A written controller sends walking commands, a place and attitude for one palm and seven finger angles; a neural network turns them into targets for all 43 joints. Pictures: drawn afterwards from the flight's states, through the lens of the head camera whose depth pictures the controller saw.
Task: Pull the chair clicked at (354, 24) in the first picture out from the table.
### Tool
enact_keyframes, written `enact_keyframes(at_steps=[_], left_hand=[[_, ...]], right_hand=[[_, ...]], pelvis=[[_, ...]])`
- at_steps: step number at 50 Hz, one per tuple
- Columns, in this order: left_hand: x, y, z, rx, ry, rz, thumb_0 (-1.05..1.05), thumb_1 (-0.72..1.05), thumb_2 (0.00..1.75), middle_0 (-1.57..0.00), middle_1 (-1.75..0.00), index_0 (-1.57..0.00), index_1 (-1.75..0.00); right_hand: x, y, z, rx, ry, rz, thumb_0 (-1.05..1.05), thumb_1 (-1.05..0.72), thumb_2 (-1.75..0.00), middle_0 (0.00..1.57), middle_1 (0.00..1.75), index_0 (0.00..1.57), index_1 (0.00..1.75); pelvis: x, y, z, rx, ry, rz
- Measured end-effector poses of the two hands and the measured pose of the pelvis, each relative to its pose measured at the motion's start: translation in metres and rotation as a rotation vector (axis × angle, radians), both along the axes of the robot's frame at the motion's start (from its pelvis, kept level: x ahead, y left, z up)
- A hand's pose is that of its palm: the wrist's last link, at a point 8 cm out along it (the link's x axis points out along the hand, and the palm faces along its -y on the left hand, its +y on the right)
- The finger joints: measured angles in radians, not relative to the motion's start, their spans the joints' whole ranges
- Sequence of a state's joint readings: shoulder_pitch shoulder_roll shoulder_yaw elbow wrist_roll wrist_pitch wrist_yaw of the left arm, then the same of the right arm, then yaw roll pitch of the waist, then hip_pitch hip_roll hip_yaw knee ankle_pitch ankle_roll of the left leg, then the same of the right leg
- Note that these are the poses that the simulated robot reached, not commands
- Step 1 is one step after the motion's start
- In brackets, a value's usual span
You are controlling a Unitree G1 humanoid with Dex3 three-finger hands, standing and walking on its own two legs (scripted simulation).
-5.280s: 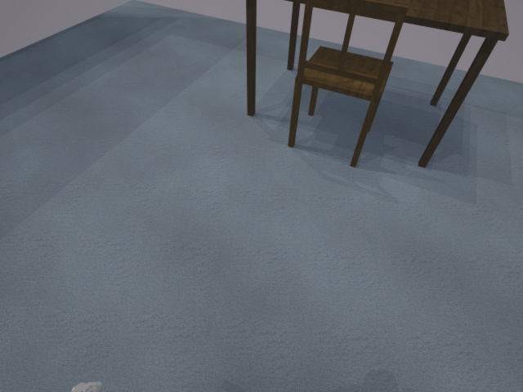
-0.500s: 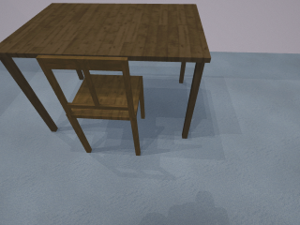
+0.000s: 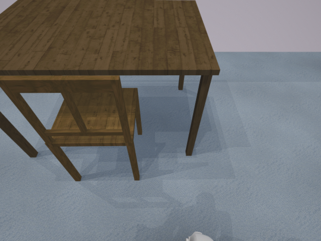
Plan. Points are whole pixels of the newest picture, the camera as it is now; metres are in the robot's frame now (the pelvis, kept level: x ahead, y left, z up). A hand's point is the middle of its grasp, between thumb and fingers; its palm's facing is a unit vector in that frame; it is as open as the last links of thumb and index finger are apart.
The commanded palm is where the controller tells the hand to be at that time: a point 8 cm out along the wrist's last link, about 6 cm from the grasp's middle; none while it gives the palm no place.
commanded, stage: take the last steps up to it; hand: left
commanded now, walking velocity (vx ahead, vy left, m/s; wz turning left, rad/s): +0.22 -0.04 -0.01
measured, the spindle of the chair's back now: (75, 113) +0.59 +0.37 -0.11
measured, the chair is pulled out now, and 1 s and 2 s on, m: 0.00 0.00 0.00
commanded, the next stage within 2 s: come to a stop and stand still in 0.14 s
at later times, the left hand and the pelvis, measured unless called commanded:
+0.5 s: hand (110, 239) +0.16 +0.15 -0.19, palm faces +0.07 -0.98 -0.18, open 7.3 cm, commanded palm none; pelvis +0.14 -0.02 -0.01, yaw +0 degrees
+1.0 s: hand out of the picture +0.13 +0.11 -0.17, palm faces +0.03 -0.97 -0.23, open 7.3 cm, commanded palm none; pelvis +0.11 -0.07 +0.00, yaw +0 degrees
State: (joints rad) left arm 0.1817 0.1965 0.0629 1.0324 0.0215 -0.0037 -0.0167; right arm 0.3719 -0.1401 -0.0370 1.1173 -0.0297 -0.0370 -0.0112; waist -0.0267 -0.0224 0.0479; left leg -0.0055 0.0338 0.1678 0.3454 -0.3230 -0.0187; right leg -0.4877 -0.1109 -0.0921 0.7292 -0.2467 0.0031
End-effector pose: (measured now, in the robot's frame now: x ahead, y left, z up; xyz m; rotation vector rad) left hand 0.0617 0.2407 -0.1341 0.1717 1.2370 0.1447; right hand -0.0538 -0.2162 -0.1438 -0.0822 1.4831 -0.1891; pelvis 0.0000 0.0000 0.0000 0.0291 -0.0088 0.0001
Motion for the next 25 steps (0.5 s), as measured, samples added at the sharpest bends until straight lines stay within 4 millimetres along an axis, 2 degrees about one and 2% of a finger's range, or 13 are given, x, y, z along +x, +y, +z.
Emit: enact_keyframes(at_steps=[4,7,12,17,21,25], left_hand=[[0.074,-0.019,-0.002,0.031,-0.091,-0.060,0.00,0.91,0.90,-0.19,-0.30,-0.20,-0.30],[0.102,-0.033,0.000,0.029,-0.133,-0.059,0.00,0.91,0.90,-0.20,-0.30,-0.20,-0.30],[0.106,-0.052,0.004,0.005,-0.078,-0.020,0.00,0.91,0.90,-0.20,-0.30,-0.20,-0.30],[0.101,-0.047,0.002,0.011,-0.002,0.021,-0.01,0.95,0.90,-0.20,-0.30,-0.21,-0.30],[0.096,-0.043,-0.011,-0.016,0.068,0.048,0.00,0.94,0.90,-0.20,-0.30,-0.20,-0.30],[0.093,-0.038,-0.023,-0.032,0.120,0.074,0.00,0.92,0.90,-0.20,-0.30,-0.20,-0.30]], right_hand=[[0.007,-0.012,-0.018,0.036,0.076,-0.044,0.00,-0.91,-0.90,0.20,0.30,0.20,0.30],[0.030,-0.023,-0.021,0.043,0.094,-0.041,0.01,-0.91,-0.90,0.20,0.30,0.20,0.30],[0.108,-0.043,-0.009,0.011,-0.016,0.006,0.01,-0.91,-0.90,0.20,0.30,0.20,0.30],[0.187,-0.048,0.002,-0.024,-0.142,0.056,0.01,-0.92,-0.90,0.20,0.30,0.20,0.30],[0.233,-0.045,0.004,-0.056,-0.199,0.087,0.01,-0.93,-0.90,0.20,0.30,0.20,0.30],[0.261,-0.035,0.007,-0.068,-0.229,0.112,0.01,-0.93,-0.90,0.20,0.30,0.20,0.30]], pelvis=[[0.037,-0.020,-0.015,0.003,-0.005,-0.009],[0.056,-0.030,-0.016,-0.012,-0.013,0.000],[0.087,-0.037,-0.002,-0.028,-0.004,0.013],[0.113,-0.037,0.004,-0.039,0.006,0.011],[0.131,-0.028,-0.001,-0.060,-0.011,0.001],[0.142,-0.022,-0.006,-0.039,-0.019,-0.005]])
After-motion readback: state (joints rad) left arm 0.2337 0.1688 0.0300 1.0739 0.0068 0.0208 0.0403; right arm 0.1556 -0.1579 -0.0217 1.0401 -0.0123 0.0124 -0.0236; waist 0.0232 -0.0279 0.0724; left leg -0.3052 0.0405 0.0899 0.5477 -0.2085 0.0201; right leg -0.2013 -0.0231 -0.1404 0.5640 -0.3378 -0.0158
